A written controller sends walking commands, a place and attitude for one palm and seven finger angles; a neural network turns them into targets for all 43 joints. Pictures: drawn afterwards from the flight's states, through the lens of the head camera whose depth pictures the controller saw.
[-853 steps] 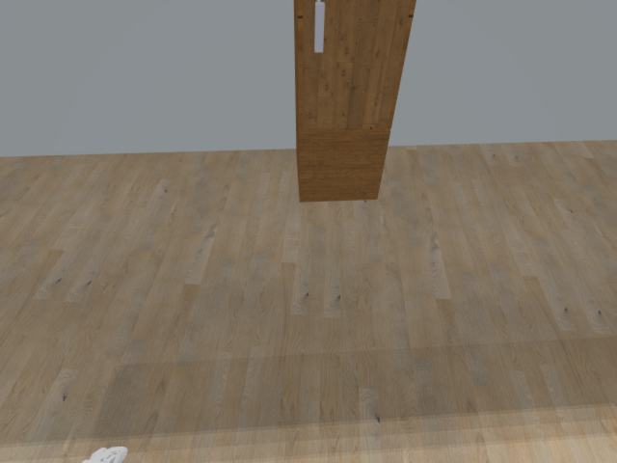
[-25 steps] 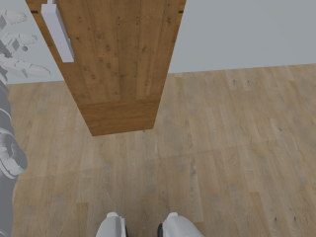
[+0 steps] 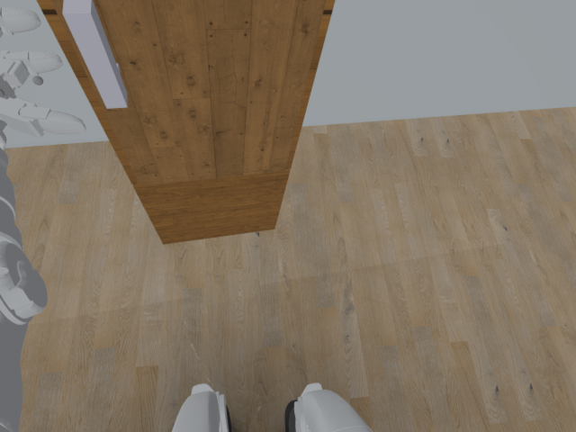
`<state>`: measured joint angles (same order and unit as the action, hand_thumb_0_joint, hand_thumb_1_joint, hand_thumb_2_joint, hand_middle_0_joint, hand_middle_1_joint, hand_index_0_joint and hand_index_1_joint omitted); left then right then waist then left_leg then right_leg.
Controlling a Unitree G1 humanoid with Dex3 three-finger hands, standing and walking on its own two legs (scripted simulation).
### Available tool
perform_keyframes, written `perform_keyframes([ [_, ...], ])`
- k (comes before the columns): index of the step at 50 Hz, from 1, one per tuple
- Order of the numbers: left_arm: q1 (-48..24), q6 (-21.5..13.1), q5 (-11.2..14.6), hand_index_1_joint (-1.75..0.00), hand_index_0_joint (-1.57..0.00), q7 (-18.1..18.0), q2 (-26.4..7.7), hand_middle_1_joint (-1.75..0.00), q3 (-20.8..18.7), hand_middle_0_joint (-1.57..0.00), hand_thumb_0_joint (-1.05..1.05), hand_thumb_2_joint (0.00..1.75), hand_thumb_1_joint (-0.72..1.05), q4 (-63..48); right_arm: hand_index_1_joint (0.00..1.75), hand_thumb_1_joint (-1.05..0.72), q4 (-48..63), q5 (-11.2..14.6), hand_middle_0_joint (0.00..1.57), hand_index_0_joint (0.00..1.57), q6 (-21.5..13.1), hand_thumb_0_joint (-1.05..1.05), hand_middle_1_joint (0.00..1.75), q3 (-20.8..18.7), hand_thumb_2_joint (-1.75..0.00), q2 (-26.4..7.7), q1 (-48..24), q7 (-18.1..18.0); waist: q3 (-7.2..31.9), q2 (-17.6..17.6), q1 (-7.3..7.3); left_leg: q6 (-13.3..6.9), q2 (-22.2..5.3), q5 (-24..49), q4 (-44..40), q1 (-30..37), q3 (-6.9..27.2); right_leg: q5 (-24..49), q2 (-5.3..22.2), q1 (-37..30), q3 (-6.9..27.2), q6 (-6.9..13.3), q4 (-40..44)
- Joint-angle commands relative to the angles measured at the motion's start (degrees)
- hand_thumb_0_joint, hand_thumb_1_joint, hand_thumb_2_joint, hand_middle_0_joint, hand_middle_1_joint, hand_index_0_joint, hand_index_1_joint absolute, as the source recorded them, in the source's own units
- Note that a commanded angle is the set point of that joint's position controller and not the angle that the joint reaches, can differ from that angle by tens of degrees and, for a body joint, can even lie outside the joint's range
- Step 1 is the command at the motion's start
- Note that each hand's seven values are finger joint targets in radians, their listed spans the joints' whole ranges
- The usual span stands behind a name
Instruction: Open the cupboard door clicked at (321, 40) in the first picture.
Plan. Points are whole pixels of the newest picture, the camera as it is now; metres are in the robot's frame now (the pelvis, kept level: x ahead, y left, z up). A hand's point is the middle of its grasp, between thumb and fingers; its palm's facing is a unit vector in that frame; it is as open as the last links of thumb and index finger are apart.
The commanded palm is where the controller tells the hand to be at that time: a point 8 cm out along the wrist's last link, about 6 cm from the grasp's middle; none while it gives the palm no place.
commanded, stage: slide the fingers in behind the handle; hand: left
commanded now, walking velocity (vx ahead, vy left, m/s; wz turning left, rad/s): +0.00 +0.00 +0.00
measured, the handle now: (100, 46) +0.60 +0.19 +0.10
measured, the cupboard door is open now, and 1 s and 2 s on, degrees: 0 0 0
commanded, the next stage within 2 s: close the thumb around the handle in 1.40 s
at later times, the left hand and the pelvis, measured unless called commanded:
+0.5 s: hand (78, 80) +0.54 +0.21 +0.10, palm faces +0.08 -1.00 +0.01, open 14.0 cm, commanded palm +0.52 +0.25 +0.10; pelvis +0.01 +0.00 +0.00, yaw +0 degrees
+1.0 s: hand (107, 78) +0.54 +0.18 +0.10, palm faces +0.09 -1.00 -0.01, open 14.0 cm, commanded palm +0.52 +0.21 +0.10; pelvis +0.00 -0.01 +0.00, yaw +1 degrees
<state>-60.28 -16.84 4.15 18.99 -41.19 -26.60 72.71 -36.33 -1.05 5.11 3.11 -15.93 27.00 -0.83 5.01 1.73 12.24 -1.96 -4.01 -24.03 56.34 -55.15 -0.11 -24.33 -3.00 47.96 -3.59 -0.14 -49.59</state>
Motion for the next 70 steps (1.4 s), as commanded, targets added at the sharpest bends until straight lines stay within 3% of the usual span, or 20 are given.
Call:
perform_keyframes([
  [1,-24.76,-2.37,0.64,-1.2,-0.3,-1.57,-11.7,-1.2,0.51,-0.3,0.0,0.3,-0.5,-10.44,0.3,-0.9,1.62,-0.27,0.2,0.2,-0.96,0.0,0.3,-4.1,-0.9,-11.58,10.9,-0.62,24.21,10.88,1.07,0.1,0.79,24.33,-5.01,30.9,4.65,15.85,-1.87,0.44,0.05,0.9,4.99],
  [5,-27.07,-4.22,-0.16,-1.2,-0.3,-3.9,-12.35,-1.2,-0.59,-0.3,0.0,0.3,-0.5,-14.63,0.3,-0.9,1.97,-0.77,0.2,0.2,-1.32,0.0,0.3,-4.35,-0.9,-11.27,10.82,-0.2,28.36,12.96,0.36,0.53,0.75,28.17,-4.41,34.04,5.02,17.87,-1.79,-0.27,0.16,1.07,4.04],
  [9,-26.43,-5.15,-0.16,-1.2,-0.3,-4.83,-10.48,-1.2,0.13,-0.3,0.0,0.3,-0.5,-13.51,0.3,-0.9,1.94,-0.79,0.2,0.2,-1.24,0.0,0.3,-4.3,-0.9,-11.05,10.48,0.32,28.04,10.58,0.94,0.49,0.76,28.85,-3.9,32.97,4.93,19.13,-1.93,-0.91,0.09,0.89,3.44],
  [13,-25.18,-4.91,-0.67,-1.2,-0.3,-5.28,-11.55,-1.2,-0.99,-0.3,0.0,0.3,-0.5,-14.33,0.3,-0.9,2.53,-0.67,0.2,0.2,-1.0,0.0,0.3,-4.49,-0.9,-11.06,10.37,0.43,30.26,11.78,-0.21,0.6,0.9,31.49,-3.77,33.97,4.63,21.42,-1.77,-2.48,0.31,0.98,3.02],
  [17,-25.0,-4.82,-0.03,-1.2,-0.3,-5.73,-6.83,-1.2,1.34,-0.3,0.0,0.3,-0.5,-15.07,0.3,-0.9,2.49,-0.77,0.2,0.2,-0.93,0.0,0.3,-4.65,-0.9,-10.55,10.36,0.78,29.32,10.68,0.3,0.57,0.87,32.39,-3.86,34.86,4.84,21.66,-2.03,-2.25,0.01,1.01,3.34],
  [21,-25.0,-3.88,0.14,-1.2,-0.3,-6.51,-6.02,-1.2,1.62,-0.3,0.0,0.3,-0.5,-12.59,0.3,-0.9,2.16,-0.53,0.2,0.2,-0.89,0.0,0.3,-4.66,-0.9,-10.47,10.1,0.72,26.36,7.3,1.04,0.12,1.17,27.81,-4.11,30.68,3.97,21.04,-1.91,-3.0,0.37,0.63,3.91],
  [26,-25.83,-5.09,-0.79,-1.2,-0.3,-7.63,-8.94,-1.2,-0.1,-0.3,0.0,0.3,-0.5,-14.02,0.3,-0.9,2.29,-0.73,0.2,0.2,-1.29,0.0,0.3,-4.54,-0.9,-10.41,10.14,0.66,28.29,8.32,0.13,-0.05,1.59,27.29,-3.88,29.51,3.47,22.22,-1.63,-5.43,1.12,0.76,3.45],
  [29,-27.1,-6.48,-0.83,-1.2,-0.3,-7.96,-5.08,-1.2,2.41,-0.3,0.0,0.3,-0.5,-15.92,0.3,-0.9,2.04,-0.91,0.2,0.2,-1.62,0.0,0.3,-4.68,-0.9,-9.73,9.76,1.09,29.64,12.04,0.48,0.31,1.55,29.41,-3.3,32.68,3.54,22.74,-1.74,-3.57,0.99,0.85,3.14],
  [30,-25.97,-6.61,-0.74,-1.2,-0.3,-8.08,-6.89,-1.2,0.67,-0.3,0.0,0.3,-0.5,-15.57,0.3,-0.9,1.87,-0.97,0.2,0.2,-1.58,0.0,0.3,-4.83,-0.9,-10.1,10.08,1.12,29.84,10.16,0.07,0.31,1.38,29.07,-3.33,32.21,3.75,22.37,-1.74,-4.15,0.82,0.88,3.16],
  [32,-24.83,-6.19,-0.17,-1.2,-0.3,-8.05,-5.42,-1.2,1.07,-0.3,0.0,0.3,-0.5,-14.32,0.3,-0.9,1.96,-0.92,0.2,0.2,-1.49,0.0,0.3,-4.86,-0.9,-10.08,10.3,1.14,29.41,8.27,0.29,0.01,1.66,29.05,-3.55,31.17,3.53,23.48,-1.86,-5.58,0.83,0.88,3.22],
  [35,-24.75,-4.69,-0.09,-1.2,-0.3,-7.86,-3.86,-1.2,2.75,-0.3,0.0,0.3,-0.5,-13.06,0.3,-0.9,2.13,-0.47,0.2,0.2,-1.33,0.0,0.3,-4.85,-0.9,-10.06,9.65,1.03,27.3,8.28,0.39,-0.07,1.9,25.91,-4.11,28.99,2.85,22.33,-1.64,-5.69,1.14,0.69,3.98],
  [40,-25.95,-4.92,-0.43,-1.2,-0.3,-9.5,-6.51,-1.2,0.39,-0.3,0.0,0.3,-0.5,-13.58,0.3,-0.9,2.22,-0.66,0.2,0.2,-1.71,0.0,0.3,-4.74,-0.9,-10.05,10.03,0.87,27.59,6.11,0.36,-0.51,2.15,24.26,-4.13,26.4,2.4,22.94,-1.51,-7.96,1.72,0.48,4.11],
  [42,-26.53,-6.04,-0.57,-1.2,-0.3,-10.02,-6.42,-1.2,0.46,-0.3,0.0,0.3,-0.5,-14.67,0.3,-0.9,2.24,-0.85,0.2,0.2,-1.97,0.0,0.3,-4.6,-0.9,-9.93,10.12,0.96,28.16,6.66,0.19,-0.55,2.32,24.91,-3.97,26.56,2.48,23.67,-1.55,-8.3,1.91,0.62,3.71],
  [45,-27.6,-6.83,-1.28,-1.2,-0.3,-10.34,-2.34,-1.2,4.03,-0.3,0.0,0.3,-0.5,-14.6,0.3,-0.9,1.93,-0.85,0.2,0.2,-2.25,0.0,0.3,-4.66,-0.9,-9.49,9.37,1.39,27.38,9.46,0.97,-0.18,2.18,23.71,-3.75,28.04,2.55,21.3,-1.44,-5.23,1.72,0.6,3.76],
  [48,-28.22,-6.48,-1.27,-1.2,-0.3,-10.64,-3.91,-1.2,2.71,-0.3,0.0,0.3,-0.5,-13.94,0.3,-0.9,1.51,-0.93,0.2,0.2,-2.22,0.0,0.3,-4.97,-0.9,-10.05,10.07,1.3,28.48,8.29,1.17,-0.25,1.99,23.96,-3.9,28.67,2.94,21.41,-1.45,-5.59,1.62,0.65,3.73],
  [50,-27.44,-5.64,-0.74,-1.2,-0.3,-10.71,-1.34,-1.2,4.05,-0.3,0.0,0.3,-0.5,-12.62,0.3,-0.9,1.57,-0.82,0.2,0.2,-2.38,0.0,0.3,-4.93,-0.9,-9.8,9.64,1.33,27.86,8.07,1.21,-0.21,2.12,23.07,-3.99,28.41,2.68,20.63,-1.43,-5.06,1.49,0.65,4.11],
  [55,-28.46,-5.91,-1.3,-1.2,-0.3,-11.94,-4.87,-1.2,1.47,-0.3,0.0,0.3,-0.5,-14.27,0.3,-0.9,1.91,-0.99,0.2,0.2,-2.51,0.0,0.3,-4.8,-0.9,-9.87,9.79,1.2,29.63,7.44,0.48,-0.45,2.37,23.87,-3.9,27.23,2.39,22.62,-1.28,-7.65,1.97,0.47,3.71],
  [58,-26.8,-6.5,-2.02,-1.2,-0.3,-12.48,-6.73,-1.2,0.22,-0.3,0.0,0.3,-0.5,-12.41,0.3,-0.9,2.08,-0.97,0.2,0.2,-2.46,0.0,0.3,-4.52,-0.9,-9.88,9.78,1.21,27.87,6.04,0.2,-0.54,2.44,23.36,-3.84,24.97,2.18,23.01,-1.26,-8.34,2.16,0.47,3.5],
  [66,-27.81,-6.32,-1.23,-1.2,-0.3,-11.13,-2.49,-1.2,3.52,-0.3,0.0,0.3,-0.5,-12.28,0.3,-0.9,1.48,-0.88,0.2,0.2,-2.55,0.0,0.3,-4.88,-0.9,-10.04,9.97,1.21,27.54,6.89,1.43,-0.25,2.08,23.2,-4.11,27.9,2.64,21.28,-1.39,-5.54,1.65,0.55,4.02],
  [70,-26.03,-5.95,-0.41,-1.2,-0.3,-10.84,-1.79,-1.2,3.03,-0.3,0.0,0.3,-0.5,-12.48,0.3,-0.9,1.58,-0.82,0.2,0.2,-2.45,0.0,0.3,-4.97,-0.9,-9.89,9.97,1.21,28.58,7.0,0.51,-0.21,2.25,24.74,-4.17,28.48,2.53,22.74,-1.48,-6.5,1.5,0.64,4.01],
])
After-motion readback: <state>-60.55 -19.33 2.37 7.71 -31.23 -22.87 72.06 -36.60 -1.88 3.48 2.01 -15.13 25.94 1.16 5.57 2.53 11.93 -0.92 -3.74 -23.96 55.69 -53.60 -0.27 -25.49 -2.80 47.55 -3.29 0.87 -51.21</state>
